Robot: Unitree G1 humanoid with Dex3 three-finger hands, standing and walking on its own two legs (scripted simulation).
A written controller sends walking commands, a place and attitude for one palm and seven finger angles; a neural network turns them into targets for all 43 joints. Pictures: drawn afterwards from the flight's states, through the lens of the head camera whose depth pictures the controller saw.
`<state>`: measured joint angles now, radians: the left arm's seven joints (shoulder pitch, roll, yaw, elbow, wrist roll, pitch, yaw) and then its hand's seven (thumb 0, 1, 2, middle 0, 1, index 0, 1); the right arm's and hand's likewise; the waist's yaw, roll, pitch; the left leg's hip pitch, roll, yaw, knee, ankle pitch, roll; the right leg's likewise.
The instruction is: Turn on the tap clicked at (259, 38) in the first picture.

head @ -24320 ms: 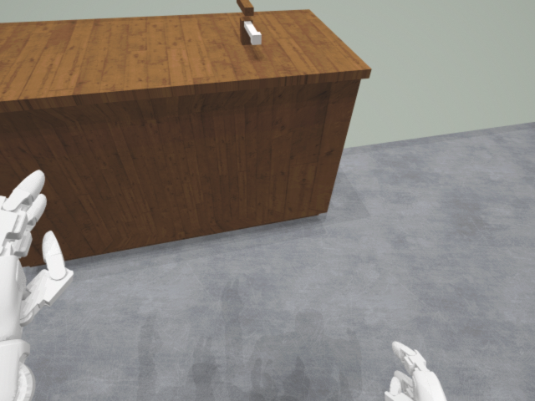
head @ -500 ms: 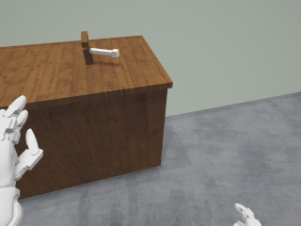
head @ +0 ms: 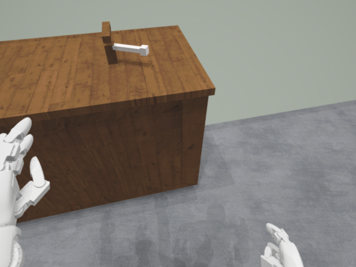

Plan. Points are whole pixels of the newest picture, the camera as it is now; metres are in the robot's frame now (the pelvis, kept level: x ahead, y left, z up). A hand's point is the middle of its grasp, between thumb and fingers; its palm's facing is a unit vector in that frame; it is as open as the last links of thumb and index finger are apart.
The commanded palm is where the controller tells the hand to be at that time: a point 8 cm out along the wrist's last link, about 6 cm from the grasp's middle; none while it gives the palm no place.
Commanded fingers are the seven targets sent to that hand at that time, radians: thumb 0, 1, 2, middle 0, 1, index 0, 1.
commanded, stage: stand and check the lever's angle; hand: left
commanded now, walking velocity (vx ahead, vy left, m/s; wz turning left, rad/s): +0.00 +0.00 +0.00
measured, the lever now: (144, 50) +0.80 +0.19 +0.10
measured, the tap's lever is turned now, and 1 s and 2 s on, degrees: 62 62 62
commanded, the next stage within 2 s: stand and wait in 0.08 s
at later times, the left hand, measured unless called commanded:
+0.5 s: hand (33, 176) +0.22 +0.27 +0.16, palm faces +0.40 -0.85 -0.35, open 7.4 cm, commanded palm +0.17 +0.31 +0.18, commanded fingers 0.00 0.90 0.90 -0.20 -0.30 -0.20 -0.30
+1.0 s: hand (33, 178) +0.22 +0.27 +0.16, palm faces +0.40 -0.84 -0.36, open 7.4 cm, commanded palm +0.17 +0.31 +0.18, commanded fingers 0.00 0.90 0.90 -0.20 -0.30 -0.20 -0.30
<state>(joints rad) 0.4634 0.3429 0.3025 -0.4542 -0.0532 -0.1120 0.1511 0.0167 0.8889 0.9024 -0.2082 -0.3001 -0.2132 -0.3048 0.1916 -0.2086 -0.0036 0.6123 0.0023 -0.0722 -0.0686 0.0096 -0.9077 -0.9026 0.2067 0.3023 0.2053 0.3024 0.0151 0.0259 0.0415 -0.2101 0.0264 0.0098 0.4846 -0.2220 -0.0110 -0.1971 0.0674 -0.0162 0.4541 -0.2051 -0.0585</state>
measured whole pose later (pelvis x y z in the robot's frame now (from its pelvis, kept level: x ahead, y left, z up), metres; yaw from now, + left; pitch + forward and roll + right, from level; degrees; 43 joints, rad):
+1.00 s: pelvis +0.01 +0.03 +0.00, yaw +0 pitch -1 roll -1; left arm 0.47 0.34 0.30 -0.45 -0.05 -0.11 0.16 0.02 0.89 0.90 -0.21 -0.30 -0.21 -0.30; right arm 0.19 -0.21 0.00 0.61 0.00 -0.05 -0.08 0.01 -0.91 -0.90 0.21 0.30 0.21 0.30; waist 0.01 0.03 0.01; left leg -0.21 0.00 0.03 0.44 -0.21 0.03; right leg -0.19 0.04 0.01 0.39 -0.18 -0.02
